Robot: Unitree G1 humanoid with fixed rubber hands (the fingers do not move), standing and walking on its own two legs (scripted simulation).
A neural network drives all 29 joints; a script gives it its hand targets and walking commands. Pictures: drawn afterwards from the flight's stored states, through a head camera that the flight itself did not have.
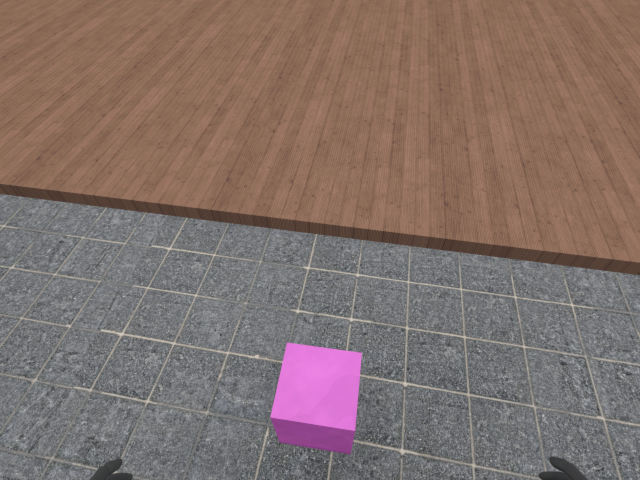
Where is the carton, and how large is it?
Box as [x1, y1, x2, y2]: [270, 343, 361, 453]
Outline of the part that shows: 287,343 270,417 279,441 350,453 355,427 361,353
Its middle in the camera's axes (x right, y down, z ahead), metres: +0.00 +0.46 +1.10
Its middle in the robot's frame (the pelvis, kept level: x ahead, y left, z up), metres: +0.42 +0.03 -0.66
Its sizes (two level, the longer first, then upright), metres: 0.210 0.200 0.250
